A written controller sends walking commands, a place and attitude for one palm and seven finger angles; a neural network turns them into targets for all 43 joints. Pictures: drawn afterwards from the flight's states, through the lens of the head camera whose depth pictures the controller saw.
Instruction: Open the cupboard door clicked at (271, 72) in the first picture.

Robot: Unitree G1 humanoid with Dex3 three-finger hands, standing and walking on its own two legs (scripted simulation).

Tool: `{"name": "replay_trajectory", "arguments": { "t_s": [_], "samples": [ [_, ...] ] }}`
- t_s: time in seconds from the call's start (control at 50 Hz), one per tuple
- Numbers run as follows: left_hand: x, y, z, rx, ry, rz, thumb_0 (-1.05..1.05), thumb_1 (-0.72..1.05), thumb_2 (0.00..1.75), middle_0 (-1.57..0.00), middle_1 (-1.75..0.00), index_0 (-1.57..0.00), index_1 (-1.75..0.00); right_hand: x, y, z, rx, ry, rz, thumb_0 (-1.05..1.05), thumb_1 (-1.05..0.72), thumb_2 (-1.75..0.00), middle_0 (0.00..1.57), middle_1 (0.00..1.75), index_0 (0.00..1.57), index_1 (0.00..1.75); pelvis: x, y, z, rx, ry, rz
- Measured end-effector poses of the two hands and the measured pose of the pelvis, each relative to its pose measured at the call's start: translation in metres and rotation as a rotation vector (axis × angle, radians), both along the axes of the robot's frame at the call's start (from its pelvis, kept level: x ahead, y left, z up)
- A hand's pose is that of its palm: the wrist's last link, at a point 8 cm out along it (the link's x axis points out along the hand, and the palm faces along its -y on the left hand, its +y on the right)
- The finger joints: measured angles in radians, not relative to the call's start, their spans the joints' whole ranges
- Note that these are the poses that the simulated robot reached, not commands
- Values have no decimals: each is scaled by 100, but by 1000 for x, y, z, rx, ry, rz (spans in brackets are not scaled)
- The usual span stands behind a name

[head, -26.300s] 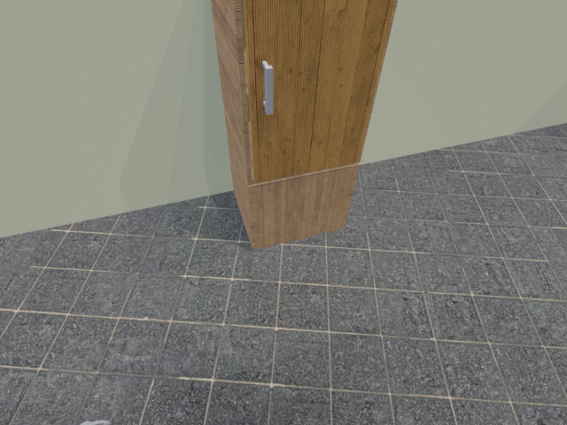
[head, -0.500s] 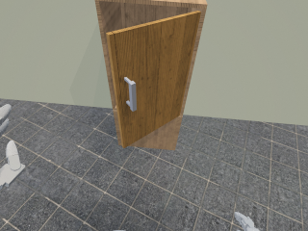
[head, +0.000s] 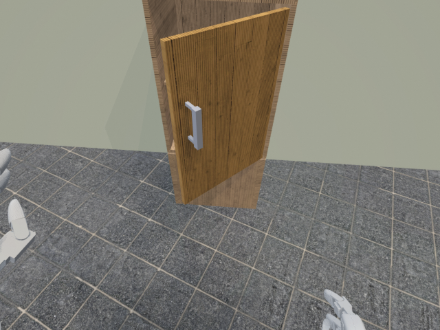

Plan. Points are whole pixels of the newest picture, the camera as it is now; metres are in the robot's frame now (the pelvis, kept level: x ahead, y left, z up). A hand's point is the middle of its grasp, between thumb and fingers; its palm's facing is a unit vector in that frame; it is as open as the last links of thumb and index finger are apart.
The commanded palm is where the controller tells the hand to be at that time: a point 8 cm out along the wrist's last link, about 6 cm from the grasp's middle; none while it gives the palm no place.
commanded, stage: let the arm hang, fingers relaxed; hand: left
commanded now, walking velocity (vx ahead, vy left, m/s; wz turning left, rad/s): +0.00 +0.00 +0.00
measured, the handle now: (193, 125) +0.62 +0.12 +0.02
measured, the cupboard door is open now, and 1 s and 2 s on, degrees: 43 43 43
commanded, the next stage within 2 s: look to check the result in 1.14 s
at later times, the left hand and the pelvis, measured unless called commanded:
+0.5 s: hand out of the picture +0.00 +0.20 -0.17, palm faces +0.06 -0.97 -0.22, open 7.0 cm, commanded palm none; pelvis -0.01 +0.00 +0.01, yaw +3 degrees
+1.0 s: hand out of the picture +0.02 +0.20 -0.16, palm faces +0.05 -0.97 -0.24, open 7.3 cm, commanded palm none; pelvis -0.01 +0.00 +0.01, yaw +2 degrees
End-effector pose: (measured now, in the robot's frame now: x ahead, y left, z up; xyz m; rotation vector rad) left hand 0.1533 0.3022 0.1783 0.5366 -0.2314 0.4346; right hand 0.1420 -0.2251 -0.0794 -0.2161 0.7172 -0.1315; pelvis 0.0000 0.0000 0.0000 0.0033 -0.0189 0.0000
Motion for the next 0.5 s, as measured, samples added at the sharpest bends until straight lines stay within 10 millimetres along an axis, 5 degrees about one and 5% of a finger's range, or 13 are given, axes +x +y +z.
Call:
{"name": "replay_trajectory", "arguments": {
  "t_s": [0.04, 0.08, 0.16, 0.22, 0.28, 0.32, 0.5],
  "samples": [
    [2, 0, -3, -15, 3, -2, 1, 89, 90, -21, -30, -21, -30, 1, 0, 0, -7, 8, 3, 1, -91, -90, 20, 30, 21, 30, 0, 2, 0, -5, 2, 3],
    [13, 4, -29, -28, 105, -25, 1, 89, 90, -20, -30, -21, -30, 2, -3, -9, 1, 40, 32, 1, -91, -90, 20, 30, 20, 30, -1, 6, -3, -8, 19, 25],
    [22, 5, -150, -244, 586, 17, 0, 90, 90, -19, -30, -20, -30, -8, -8, -37, 5, 179, 42, 0, -91, -90, 20, 30, 20, 30, -3, 13, -10, 9, 34, 40],
    [-8, -21, -237, -400, 953, 43, 0, 91, 90, -19, -30, -20, -30, -26, -10, -46, 11, 268, 20, 1, -91, -90, 20, 30, 20, 30, -4, 11, -9, 14, 23, 30],
    [-59, -60, -293, -526, 1234, 26, 1, 91, 90, -19, -30, -20, -30, -52, -13, -48, 10, 360, -20, 0, -91, -90, 20, 30, 20, 30, -5, 8, -5, 17, 9, 26],
    [-91, -77, -312, -612, 1337, 56, 0, 93, 90, -20, -30, -20, -30, -73, -13, -47, 3, 434, -43, 0, -91, -90, 20, 30, 20, 30, -6, 7, -2, 14, 3, 30],
    [-163, -53, -312, -637, 1507, 227, -2, 97, 90, -20, -30, -21, -30, -149, -1, -53, 27, 712, -67, 0, -91, -90, 20, 30, 20, 30, -8, 4, 9, -5, -1, 46]
  ]
}}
